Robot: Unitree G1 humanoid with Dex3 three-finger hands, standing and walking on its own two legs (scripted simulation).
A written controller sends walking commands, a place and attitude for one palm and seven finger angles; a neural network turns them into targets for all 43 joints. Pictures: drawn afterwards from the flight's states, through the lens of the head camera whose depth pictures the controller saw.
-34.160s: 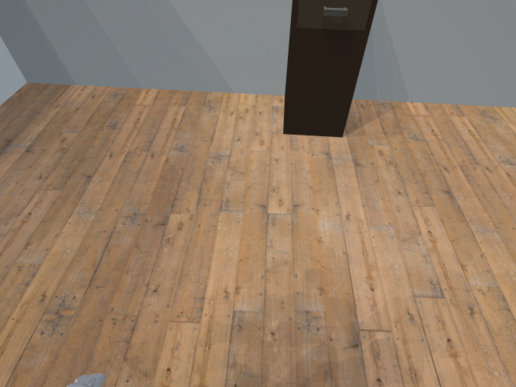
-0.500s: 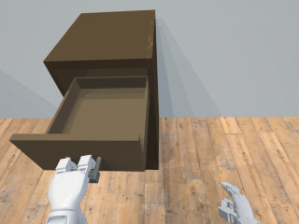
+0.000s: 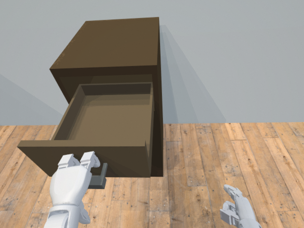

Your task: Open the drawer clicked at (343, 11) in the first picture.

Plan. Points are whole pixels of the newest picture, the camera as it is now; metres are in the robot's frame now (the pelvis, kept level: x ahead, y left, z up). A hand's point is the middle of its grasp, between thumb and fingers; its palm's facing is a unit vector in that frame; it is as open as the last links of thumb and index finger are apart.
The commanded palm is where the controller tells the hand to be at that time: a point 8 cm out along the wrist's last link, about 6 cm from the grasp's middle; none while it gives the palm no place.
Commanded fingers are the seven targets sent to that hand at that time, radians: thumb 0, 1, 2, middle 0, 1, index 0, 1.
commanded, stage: lift the hand off the handle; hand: left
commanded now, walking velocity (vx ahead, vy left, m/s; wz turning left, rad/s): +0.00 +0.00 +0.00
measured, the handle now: (87, 174) +0.25 +0.22 +0.00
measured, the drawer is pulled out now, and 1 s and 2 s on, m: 0.30 0.30 0.30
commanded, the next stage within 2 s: draw the hand back to the body in 0.98 s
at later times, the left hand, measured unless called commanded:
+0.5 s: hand (68, 175) +0.21 +0.22 +0.09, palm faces +0.08 -0.14 -0.99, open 13.5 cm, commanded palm +0.18 +0.22 +0.15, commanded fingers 0.00 -0.50 0.30 -0.30 -1.20 -0.30 -1.20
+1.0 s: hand (58, 155) +0.22 +0.22 +0.15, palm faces +0.13 -0.14 -0.98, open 13.8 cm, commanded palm +0.18 +0.23 +0.21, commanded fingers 0.00 -0.50 0.30 -0.30 -1.20 -0.30 -1.20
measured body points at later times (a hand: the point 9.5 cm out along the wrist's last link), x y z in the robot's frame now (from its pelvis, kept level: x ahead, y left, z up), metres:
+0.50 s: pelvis +0.01 +0.01 +0.02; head +0.00 -0.03 +0.47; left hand +0.20 +0.23 +0.14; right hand +0.25 -0.17 -0.07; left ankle +0.00 +0.12 -0.71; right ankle +0.00 -0.08 -0.71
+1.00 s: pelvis +0.00 +0.01 +0.03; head -0.03 -0.04 +0.48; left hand +0.21 +0.23 +0.20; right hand +0.25 -0.17 -0.05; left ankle +0.00 +0.12 -0.71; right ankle +0.00 -0.08 -0.71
